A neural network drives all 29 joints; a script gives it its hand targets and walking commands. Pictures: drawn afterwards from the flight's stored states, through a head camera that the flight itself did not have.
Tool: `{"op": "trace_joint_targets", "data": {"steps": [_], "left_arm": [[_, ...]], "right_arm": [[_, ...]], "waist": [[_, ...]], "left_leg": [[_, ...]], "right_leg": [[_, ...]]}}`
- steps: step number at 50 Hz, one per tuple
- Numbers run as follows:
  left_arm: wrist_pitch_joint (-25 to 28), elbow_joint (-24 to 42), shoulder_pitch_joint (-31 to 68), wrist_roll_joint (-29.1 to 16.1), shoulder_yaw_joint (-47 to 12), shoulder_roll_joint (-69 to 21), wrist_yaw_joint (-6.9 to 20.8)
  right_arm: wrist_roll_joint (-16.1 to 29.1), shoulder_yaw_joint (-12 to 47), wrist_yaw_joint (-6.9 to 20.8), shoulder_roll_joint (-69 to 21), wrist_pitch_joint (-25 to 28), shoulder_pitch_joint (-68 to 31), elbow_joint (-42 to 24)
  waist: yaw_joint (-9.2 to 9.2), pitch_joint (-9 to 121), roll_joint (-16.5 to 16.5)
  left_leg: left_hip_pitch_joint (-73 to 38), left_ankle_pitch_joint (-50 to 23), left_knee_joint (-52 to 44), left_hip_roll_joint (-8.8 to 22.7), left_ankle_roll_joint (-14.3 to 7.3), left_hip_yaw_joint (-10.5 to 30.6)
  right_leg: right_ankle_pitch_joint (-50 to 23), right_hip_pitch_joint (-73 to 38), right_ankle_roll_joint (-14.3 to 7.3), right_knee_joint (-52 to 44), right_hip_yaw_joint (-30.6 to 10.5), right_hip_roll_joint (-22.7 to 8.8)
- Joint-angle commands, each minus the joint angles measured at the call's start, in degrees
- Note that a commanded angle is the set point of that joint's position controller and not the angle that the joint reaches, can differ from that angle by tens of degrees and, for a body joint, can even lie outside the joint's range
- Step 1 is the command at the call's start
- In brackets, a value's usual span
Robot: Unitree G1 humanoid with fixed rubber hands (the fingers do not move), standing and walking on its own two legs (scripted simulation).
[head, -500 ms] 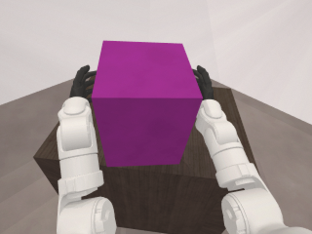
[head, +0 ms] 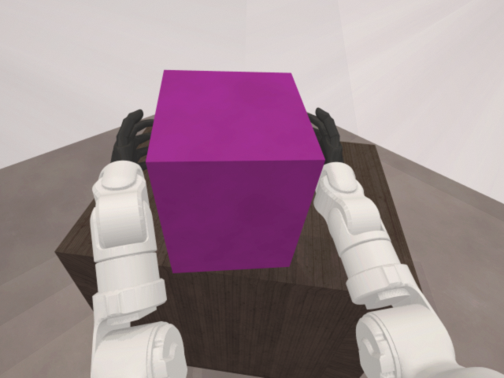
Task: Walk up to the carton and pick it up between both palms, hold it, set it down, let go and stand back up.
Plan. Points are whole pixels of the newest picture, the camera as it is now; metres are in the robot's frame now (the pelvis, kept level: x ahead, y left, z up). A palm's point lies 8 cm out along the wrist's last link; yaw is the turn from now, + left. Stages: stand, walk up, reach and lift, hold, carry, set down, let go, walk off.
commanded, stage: hold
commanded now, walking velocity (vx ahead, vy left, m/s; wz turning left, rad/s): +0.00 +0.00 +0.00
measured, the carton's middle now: (230, 174) +0.40 +0.01 +0.16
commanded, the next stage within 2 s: none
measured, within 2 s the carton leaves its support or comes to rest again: neither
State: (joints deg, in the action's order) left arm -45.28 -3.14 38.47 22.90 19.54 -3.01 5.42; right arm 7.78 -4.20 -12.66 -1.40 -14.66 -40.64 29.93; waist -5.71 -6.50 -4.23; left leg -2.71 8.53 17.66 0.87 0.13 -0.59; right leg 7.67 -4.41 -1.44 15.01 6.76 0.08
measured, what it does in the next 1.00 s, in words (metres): stands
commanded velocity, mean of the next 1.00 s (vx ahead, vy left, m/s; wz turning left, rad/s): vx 0.00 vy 0.00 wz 0.00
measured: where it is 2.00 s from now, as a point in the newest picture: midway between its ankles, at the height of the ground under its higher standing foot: outside the picture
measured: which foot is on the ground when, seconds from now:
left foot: down 0.00-1.00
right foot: down 0.00-1.00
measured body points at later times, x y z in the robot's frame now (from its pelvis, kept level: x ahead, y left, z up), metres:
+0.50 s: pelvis +0.00 +0.00 +0.00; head -0.04 +0.03 +0.45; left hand +0.38 +0.15 +0.21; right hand +0.38 -0.14 +0.20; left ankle +0.03 +0.12 -0.75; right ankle +0.03 -0.10 -0.75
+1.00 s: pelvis +0.00 +0.00 +0.00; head -0.04 +0.03 +0.45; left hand +0.38 +0.15 +0.21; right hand +0.38 -0.14 +0.21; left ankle +0.03 +0.12 -0.75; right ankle +0.03 -0.10 -0.75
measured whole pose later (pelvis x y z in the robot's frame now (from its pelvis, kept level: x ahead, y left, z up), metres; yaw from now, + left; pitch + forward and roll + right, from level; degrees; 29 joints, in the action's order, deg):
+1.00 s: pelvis +0.00 +0.00 +0.00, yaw +0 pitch -12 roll +0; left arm -45.1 -2.2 38.0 23.1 19.5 -3.2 5.6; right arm 8.7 -3.2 -13.0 -1.0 -14.7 -40.3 28.9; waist -6.0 -6.1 -4.2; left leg -3.0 8.7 17.6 0.9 0.1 -0.8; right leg 7.9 -4.9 -1.4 14.9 6.8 0.1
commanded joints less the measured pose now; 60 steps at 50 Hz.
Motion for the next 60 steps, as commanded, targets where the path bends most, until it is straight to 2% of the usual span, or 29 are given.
{"op": "trace_joint_targets", "data": {"steps": [1,5,8,11,12,15,19,22,23,25,29,30,31,34,39,42,43,44,49,54,55,59,60], "left_arm": [[3.7,3.7,30.2,-8.2,-25.6,-26.1,6.3],[3.1,3.5,29.2,-7.4,-25.0,-25.2,6.3],[3.1,3.8,29.6,-7.7,-25.2,-25.7,6.2],[2.8,2.3,29.9,-6.5,-23.0,-24.5,6.4],[2.8,2.2,30.2,-6.5,-23.0,-24.8,6.4],[2.4,1.1,30.4,-6.3,-23.3,-25.5,6.7],[2.4,1.4,29.9,-6.6,-23.6,-25.6,7.1],[2.9,3.9,29.6,-7.7,-25.0,-26.5,6.9],[3.1,4.2,30.2,-7.9,-25.8,-26.4,6.7],[3.4,4.5,30.1,-8.3,-26.4,-26.5,6.5],[3.0,3.9,30.1,-7.7,-25.8,-26.3,6.1],[3.1,3.5,30.2,-7.3,-25.3,-25.8,6.0],[2.9,2.4,30.3,-7.2,-24.7,-25.7,6.0],[2.5,2.2,29.7,-6.9,-24.0,-25.9,6.1],[2.9,2.9,30.8,-7.6,-24.3,-25.8,6.3],[2.6,1.9,29.6,-7.0,-24.1,-25.7,6.7],[2.7,2.6,30.2,-6.9,-23.6,-25.4,6.8],[2.8,2.6,30.4,-6.9,-23.9,-25.3,6.8],[3.0,4.6,29.1,-7.8,-25.9,-25.7,6.4],[2.5,2.2,29.7,-6.5,-23.7,-25.0,7.0],[2.6,3.3,30.0,-6.8,-23.9,-25.3,6.9],[3.0,5.1,29.7,-7.9,-26.0,-26.2,6.5],[3.1,5.3,29.8,-7.8,-25.7,-26.0,6.5]], "right_arm": [[4.1,22.0,5.1,-27.6,3.2,-37.6,-15.4],[4.2,22.1,4.9,-26.9,2.7,-37.5,-15.8],[4.9,23.3,5.0,-27.5,3.0,-39.1,-17.5],[4.0,22.0,5.3,-27.8,2.4,-38.2,-14.5],[3.8,21.7,5.5,-27.7,2.2,-37.9,-13.5],[2.8,19.9,5.7,-26.5,2.4,-37.2,-11.9],[2.9,19.5,5.4,-26.0,2.7,-37.1,-12.4],[4.1,21.2,5.1,-26.6,3.1,-37.2,-15.0],[3.9,21.3,5.0,-26.7,3.2,-37.4,-15.0],[4.4,22.0,4.9,-26.7,3.4,-38.0,-16.9],[4.2,21.8,5.4,-26.5,2.9,-37.8,-15.3],[3.9,21.4,5.6,-26.6,2.8,-38.0,-15.1],[3.5,20.7,5.8,-25.9,2.7,-37.9,-13.2],[3.8,20.5,6.0,-26.0,2.9,-38.3,-13.6],[3.7,21.3,5.6,-27.1,2.9,-38.7,-14.6],[3.7,20.8,5.3,-26.6,2.7,-37.7,-14.0],[3.5,20.8,5.3,-26.9,2.7,-37.7,-13.9],[3.4,20.6,5.4,-27.1,2.8,-37.4,-13.8],[4.4,22.3,5.0,-26.6,2.9,-36.6,-14.9],[3.2,21.0,5.3,-26.9,2.5,-36.9,-13.5],[3.4,21.2,5.4,-27.3,2.8,-37.3,-14.2],[4.2,22.6,5.1,-26.8,3.3,-37.9,-17.0],[4.2,22.4,5.0,-26.7,3.0,-36.9,-15.8]], "waist": [[-1.07,23.4,4.0],[-0.60,22.0,3.9],[0.56,22.6,3.2],[1.10,19.8,3.1],[0.81,19.2,2.8],[-0.17,18.4,4.7],[-1.16,19.5,4.3],[-1.13,22.2,4.6],[-1.81,22.7,4.3],[-1.61,22.6,4.4],[-0.48,19.9,5.0],[-0.12,20.0,4.3],[-0.33,18.9,4.8],[0.53,19.5,4.4],[-0.51,22.2,3.3],[-0.83,20.8,3.6],[-0.18,20.1,3.9],[-0.39,20.7,3.7],[-1.12,22.4,4.9],[-0.23,18.5,3.4],[0.10,19.6,3.7],[-0.84,23.5,4.2],[-0.99,23.0,4.5]], "left_leg": [[-1.7,-12.7,-0.6,-2.9,0.1,-3.0],[-0.4,-10.3,-1.5,-2.8,-0.2,-3.2],[-1.1,-11.4,-1.5,-2.7,-0.4,-3.0],[0.1,-7.2,-2.7,-2.5,-1.1,-3.6],[0.5,-5.8,-3.2,-2.6,-1.1,-3.7],[0.5,-5.5,-3.3,-2.3,-0.6,-3.7],[-1.2,-8.3,-2.2,-2.4,-0.2,-3.6],[-2.2,-12.2,-1.0,-2.8,0.6,-3.3],[-2.6,-12.4,-1.0,-2.8,0.7,-3.2],[-2.8,-14.1,-0.5,-2.6,0.8,-2.8],[-1.0,-10.2,-1.6,-2.4,0.5,-3.1],[-0.7,-8.8,-2.2,-2.2,0.2,-3.1],[-0.1,-7.7,-2.5,-2.1,0.1,-3.2],[-0.1,-7.7,-2.6,-2.1,-0.2,-3.2],[-1.5,-9.7,-1.7,-2.8,-0.3,-3.6],[-1.1,-8.4,-1.9,-2.7,-0.3,-3.5],[-0.4,-8.0,-2.2,-2.7,-0.5,-3.6],[-0.2,-8.2,-2.2,-2.8,-0.4,-3.6],[-2.8,-13.4,-0.6,-2.7,0.6,-3.1],[0.5,-7.0,-2.9,-2.7,-0.6,-3.6],[0.2,-8.7,-2.6,-2.7,-0.6,-3.7],[-3.5,-14.2,-0.5,-2.8,0.5,-3.4],[-3.4,-13.9,-0.4,-2.8,0.5,-3.3]], "right_leg": [[-11.8,-8.3,3.7,0.2,0.4,2.2],[-9.4,-8.3,3.7,-0.1,0.3,2.0],[-9.8,-7.5,3.7,-0.3,0.3,2.2],[-6.2,-7.0,3.5,-1.0,0.4,2.1],[-5.3,-6.6,3.6,-1.0,0.2,2.0],[-4.1,-6.2,2.9,-0.9,0.4,2.0],[-6.2,-6.5,3.1,-0.8,0.7,2.1],[-9.7,-7.6,3.1,-0.2,0.7,2.4],[-9.9,-7.6,3.2,0.0,0.9,2.5],[-10.0,-7.2,3.1,-0.1,1.0,2.5],[-5.5,-5.8,2.7,-0.5,1.2,2.6],[-4.6,-5.6,2.8,-0.7,1.2,2.6],[-3.7,-4.9,2.8,-0.8,1.1,2.2],[-3.7,-5.7,2.7,-0.7,1.0,2.5],[-8.2,-7.3,3.3,-0.3,0.5,2.3],[-7.4,-7.1,3.5,-0.6,0.5,2.0],[-6.9,-6.8,3.5,-0.7,0.4,2.0],[-7.4,-7.2,3.4,-0.4,0.6,2.0],[-11.0,-7.2,3.1,0.3,0.5,2.2],[-6.1,-6.9,3.6,-0.7,0.4,1.8],[-7.6,-7.6,3.7,-0.4,0.5,1.9],[-11.4,-7.3,3.4,0.0,0.7,2.4],[-10.7,-7.2,3.2,-0.2,0.7,2.4]]}}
